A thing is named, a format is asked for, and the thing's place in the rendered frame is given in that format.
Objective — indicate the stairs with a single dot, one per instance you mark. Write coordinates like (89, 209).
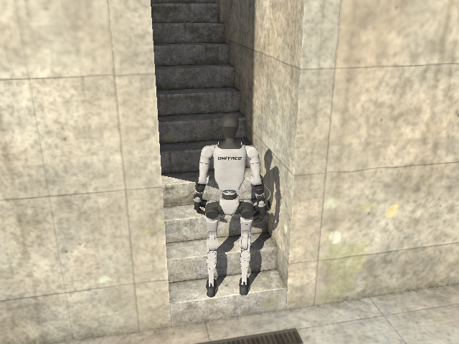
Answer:
(195, 88)

